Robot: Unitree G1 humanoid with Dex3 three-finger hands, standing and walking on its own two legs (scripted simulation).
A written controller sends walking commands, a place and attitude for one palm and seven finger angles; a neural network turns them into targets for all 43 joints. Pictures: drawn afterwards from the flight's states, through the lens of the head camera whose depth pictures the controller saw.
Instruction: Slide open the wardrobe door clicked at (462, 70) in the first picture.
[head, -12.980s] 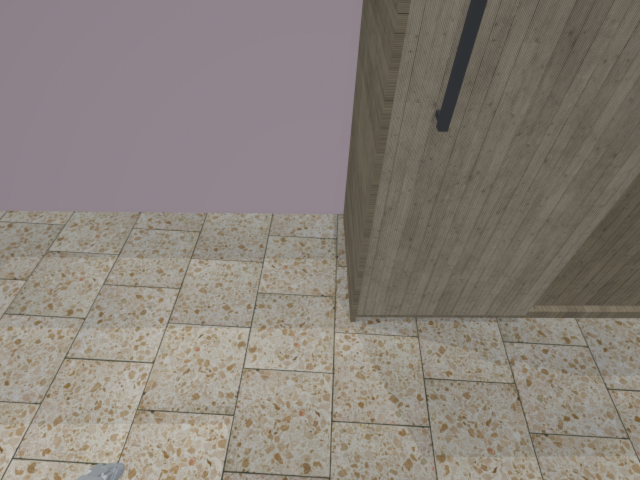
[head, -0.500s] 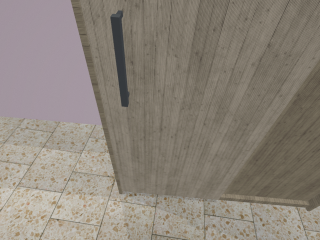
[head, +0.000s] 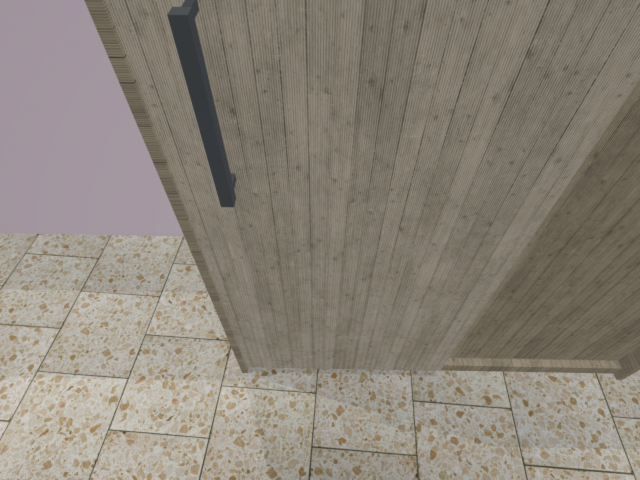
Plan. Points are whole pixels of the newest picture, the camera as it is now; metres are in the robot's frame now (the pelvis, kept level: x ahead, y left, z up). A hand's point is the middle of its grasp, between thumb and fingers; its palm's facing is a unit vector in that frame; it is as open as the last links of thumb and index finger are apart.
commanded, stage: come to a stop and stand still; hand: left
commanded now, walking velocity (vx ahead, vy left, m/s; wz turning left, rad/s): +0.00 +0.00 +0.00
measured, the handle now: (212, 118) +0.49 +0.16 +0.19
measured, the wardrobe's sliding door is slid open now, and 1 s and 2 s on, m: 0.00 0.00 0.00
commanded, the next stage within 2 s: look again from close up in 1.14 s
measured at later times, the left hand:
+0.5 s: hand out of the picture -0.02 +0.16 -0.16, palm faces +0.00 -0.97 -0.23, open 7.4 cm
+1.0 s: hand out of the picture +0.00 +0.15 -0.17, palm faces +0.02 -0.98 -0.20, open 7.3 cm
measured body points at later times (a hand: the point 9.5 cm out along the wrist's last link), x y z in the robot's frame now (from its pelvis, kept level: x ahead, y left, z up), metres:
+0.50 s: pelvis -0.03 -0.02 +0.01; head -0.03 -0.04 +0.46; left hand -0.02 +0.21 -0.14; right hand -0.04 -0.25 -0.16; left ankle -0.01 +0.10 -0.73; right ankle -0.01 -0.12 -0.73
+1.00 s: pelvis -0.01 -0.02 +0.01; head +0.00 -0.03 +0.46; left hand +0.00 +0.20 -0.15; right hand -0.01 -0.24 -0.15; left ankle -0.01 +0.10 -0.73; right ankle -0.01 -0.12 -0.73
